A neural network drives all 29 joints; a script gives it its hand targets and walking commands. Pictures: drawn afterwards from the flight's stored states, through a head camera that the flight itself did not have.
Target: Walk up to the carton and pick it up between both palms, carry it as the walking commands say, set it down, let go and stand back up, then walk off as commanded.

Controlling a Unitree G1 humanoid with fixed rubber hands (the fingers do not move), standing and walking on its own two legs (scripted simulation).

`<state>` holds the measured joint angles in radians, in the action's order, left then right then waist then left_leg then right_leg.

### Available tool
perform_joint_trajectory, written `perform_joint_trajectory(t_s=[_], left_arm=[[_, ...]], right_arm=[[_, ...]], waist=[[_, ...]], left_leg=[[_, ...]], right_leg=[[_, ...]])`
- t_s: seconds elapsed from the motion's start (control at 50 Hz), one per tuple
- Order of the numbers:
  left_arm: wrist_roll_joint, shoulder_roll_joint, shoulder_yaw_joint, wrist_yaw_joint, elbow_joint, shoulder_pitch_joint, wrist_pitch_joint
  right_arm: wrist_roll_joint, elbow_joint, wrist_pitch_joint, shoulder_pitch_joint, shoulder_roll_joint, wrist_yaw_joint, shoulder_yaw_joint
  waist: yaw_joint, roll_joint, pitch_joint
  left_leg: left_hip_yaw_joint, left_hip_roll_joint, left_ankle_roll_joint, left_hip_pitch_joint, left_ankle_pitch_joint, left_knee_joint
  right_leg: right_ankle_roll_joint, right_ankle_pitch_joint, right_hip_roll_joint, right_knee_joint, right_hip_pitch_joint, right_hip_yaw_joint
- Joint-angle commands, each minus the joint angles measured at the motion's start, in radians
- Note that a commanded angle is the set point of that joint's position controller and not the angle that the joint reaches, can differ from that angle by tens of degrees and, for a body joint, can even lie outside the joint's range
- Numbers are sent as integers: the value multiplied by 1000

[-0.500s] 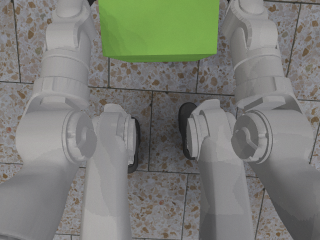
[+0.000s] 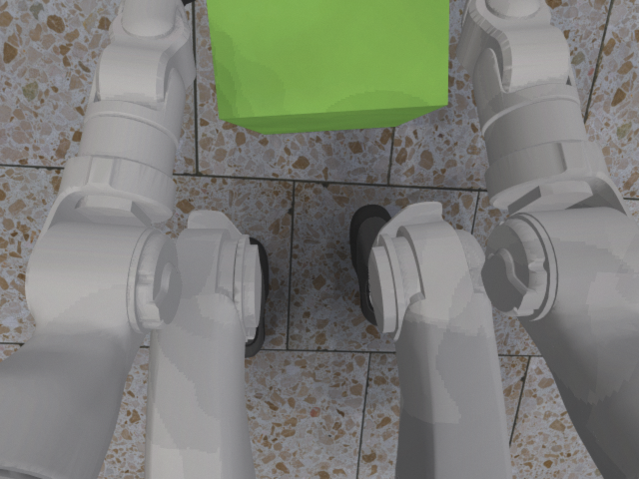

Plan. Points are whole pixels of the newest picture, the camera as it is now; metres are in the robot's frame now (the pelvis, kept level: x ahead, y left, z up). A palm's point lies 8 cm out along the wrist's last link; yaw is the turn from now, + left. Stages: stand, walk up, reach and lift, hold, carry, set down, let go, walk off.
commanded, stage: set down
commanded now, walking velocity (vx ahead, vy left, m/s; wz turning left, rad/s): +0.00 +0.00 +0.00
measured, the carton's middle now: out of the picture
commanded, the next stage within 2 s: none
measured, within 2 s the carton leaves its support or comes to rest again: neither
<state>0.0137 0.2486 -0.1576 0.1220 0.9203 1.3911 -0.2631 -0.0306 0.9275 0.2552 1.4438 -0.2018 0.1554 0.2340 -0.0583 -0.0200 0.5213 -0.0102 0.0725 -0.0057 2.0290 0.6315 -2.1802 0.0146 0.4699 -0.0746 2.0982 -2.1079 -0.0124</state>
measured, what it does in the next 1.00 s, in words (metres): stands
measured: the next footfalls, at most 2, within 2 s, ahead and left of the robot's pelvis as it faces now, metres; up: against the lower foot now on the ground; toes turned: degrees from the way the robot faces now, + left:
none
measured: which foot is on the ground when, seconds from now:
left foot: down 0.00-1.00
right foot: down 0.00-1.00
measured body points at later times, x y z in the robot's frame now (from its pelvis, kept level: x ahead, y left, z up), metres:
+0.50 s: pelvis +0.00 -0.01 -0.01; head +0.36 -0.03 +0.24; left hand +0.55 +0.11 -0.19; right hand +0.55 -0.18 -0.17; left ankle +0.11 +0.11 -0.36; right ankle +0.15 -0.11 -0.36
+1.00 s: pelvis +0.00 +0.00 -0.01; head +0.37 -0.02 +0.24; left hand +0.56 +0.11 -0.19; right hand +0.55 -0.18 -0.18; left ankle +0.11 +0.11 -0.36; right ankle +0.15 -0.11 -0.36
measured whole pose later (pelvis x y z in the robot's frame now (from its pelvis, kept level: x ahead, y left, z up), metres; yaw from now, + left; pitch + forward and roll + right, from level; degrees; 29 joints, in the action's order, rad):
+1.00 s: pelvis +0.00 +0.00 -0.01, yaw +1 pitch +28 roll +1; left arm 0.01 0.26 -0.25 -0.04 0.98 1.43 -0.24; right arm -0.03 1.00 0.24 1.48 -0.23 0.08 0.34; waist -0.06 -0.01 0.50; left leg -0.02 0.07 -0.01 2.08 0.64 -2.22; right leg 0.01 0.47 -0.08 2.15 -2.17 -0.02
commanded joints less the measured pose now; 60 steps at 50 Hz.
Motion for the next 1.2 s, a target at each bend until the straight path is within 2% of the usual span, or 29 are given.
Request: perform_joint_trajectory(t_s=[0.0,0.04,0.06,0.12,0.18,0.24,0.26,0.34,0.38,0.4,0.44,0.5,0.52,0.56,0.58,0.6,0.72,0.74,0.78,0.8,0.86,0.9,0.94,0.98,1.0,1.02,1.08,1.1,1.18], left_arm=[[-159,-927,311,-307,-181,850,104],[-169,-915,294,-310,-194,894,108],[-156,-894,277,-310,-156,857,105],[-151,-881,256,-320,-136,833,112],[-147,-869,246,-333,-133,805,115],[-146,-863,254,-339,-147,785,115],[-130,-855,240,-342,-123,761,113],[-123,-842,215,-357,-74,737,105],[-110,-839,206,-363,-71,732,104],[-103,-820,198,-361,-66,725,108],[-101,-837,190,-367,-55,713,100],[-82,-816,183,-367,-79,707,105],[-82,-830,184,-368,-55,695,100],[-73,-838,190,-367,-24,669,93],[-68,-833,179,-366,-33,680,94],[-69,-826,174,-367,-56,691,98],[-42,-829,158,-361,-26,641,98],[-51,-812,164,-359,-41,662,100],[-24,-800,134,-360,10,599,91],[-28,-808,144,-359,-22,613,97],[-19,-803,134,-359,1,604,95],[-7,-787,127,-360,3,584,93],[7,-794,111,-358,24,580,93],[12,-773,103,-358,12,590,94],[6,-773,102,-359,18,582,94],[6,-778,106,-358,13,576,93],[15,-763,108,-353,3,580,97],[20,-762,98,-353,14,558,95],[27,-704,85,-338,10,553,101]], right_arm=[[182,-59,-64,595,1045,-268,-249],[178,-67,-69,630,1028,-261,-240],[181,-59,-66,632,1024,-262,-247],[161,-12,-64,574,1033,-262,-234],[159,5,-59,537,1054,-264,-237],[171,-37,-61,553,1057,-261,-274],[167,-18,-61,550,1056,-263,-270],[158,12,-53,536,1053,-268,-249],[161,-5,-55,546,1048,-267,-249],[167,-8,-57,559,1055,-269,-258],[155,16,-52,536,1047,-271,-236],[141,19,-51,519,1045,-282,-216],[133,44,-50,503,1026,-282,-206],[133,28,-57,511,1006,-286,-210],[113,46,-52,491,1001,-289,-185],[115,40,-51,497,1005,-291,-182],[92,49,-57,464,980,-303,-163],[92,45,-58,465,973,-305,-156],[77,69,-54,444,949,-309,-140],[73,73,-56,439,954,-309,-133],[61,78,-58,431,941,-306,-124],[53,85,-59,419,928,-309,-111],[53,92,-60,422,933,-311,-116],[40,100,-57,405,919,-314,-100],[42,89,-61,413,902,-312,-100],[34,94,-59,404,901,-311,-96],[16,104,-60,379,893,-311,-75],[22,106,-61,387,892,-314,-84],[10,111,-66,365,828,-303,-66]], waist=[[15,87,-1411],[-1,64,-1401],[21,63,-1371],[20,29,-1352],[36,18,-1367],[47,-19,-1379],[72,-23,-1354],[55,-32,-1268],[71,-43,-1272],[91,-52,-1276],[69,-41,-1234],[74,-31,-1219],[59,-21,-1202],[69,-17,-1191],[42,-21,-1179],[52,-20,-1183],[56,-13,-1143],[39,-22,-1136],[57,-10,-1093],[54,0,-1095],[37,-10,-1083],[53,17,-1071],[60,4,-1049],[45,-10,-1044],[52,-3,-1042],[35,2,-1046],[31,6,-1033],[47,15,-1027],[42,7,-1031]], left_leg=[[-35,58,28,-214,-129,215],[-28,55,31,-193,-116,209],[-38,52,35,-177,-103,201],[-40,53,39,-139,-105,188],[-51,48,38,-102,-132,170],[-50,48,43,-92,-144,158],[-56,47,42,-62,-141,153],[-49,37,52,-18,-81,155],[-54,37,51,0,-79,150],[-53,36,54,0,-84,151],[-45,35,57,5,-78,155],[-45,39,56,-2,-87,153],[-45,41,53,5,-67,159],[-39,39,52,-2,-71,158],[-32,40,52,-25,-68,163],[-34,41,52,-6,-63,156],[-26,49,52,-15,-84,154],[-19,46,52,-17,-84,153],[-22,48,53,6,-54,158],[-20,50,50,-8,-84,155],[-19,47,51,-1,-63,150],[-26,47,46,1,-64,151],[-19,49,52,21,-59,156],[-20,47,52,18,-51,153],[-19,44,50,16,-46,153],[-21,45,48,10,-50,150],[-15,49,45,1,-40,156],[-21,48,44,5,-44,157],[-20,46,39,-14,-63,149]], right_leg=[[-29,-161,-60,-91,561,48],[-28,-152,-55,-95,565,43],[-24,-135,-58,-97,554,40],[-18,-148,-59,-87,575,41],[-13,-193,-57,-75,612,35],[-9,-212,-57,-76,649,25],[-10,-216,-60,-70,651,19],[-7,-152,-54,-81,612,12],[-8,-156,-56,-81,643,1],[-4,-161,-54,-76,647,-1],[-6,-143,-57,-72,608,9],[-6,-144,-60,-66,578,12],[-10,-133,-62,-72,577,16],[-15,-133,-56,-64,550,18],[-13,-119,-55,-65,537,26],[-14,-114,-57,-63,540,18],[-13,-124,-58,-51,492,26],[-14,-127,-55,-51,483,29],[-13,-92,-54,-54,467,27],[-14,-111,-56,-48,460,25],[-15,-101,-54,-50,468,24],[-18,-101,-56,-54,461,17],[-17,-101,-55,-46,453,20],[-16,-92,-53,-55,448,16],[-17,-84,-51,-50,451,15],[-17,-93,-51,-51,464,15],[-19,-83,-56,-49,446,19],[-18,-83,-54,-48,454,15],[-14,-97,-49,-47,465,18]])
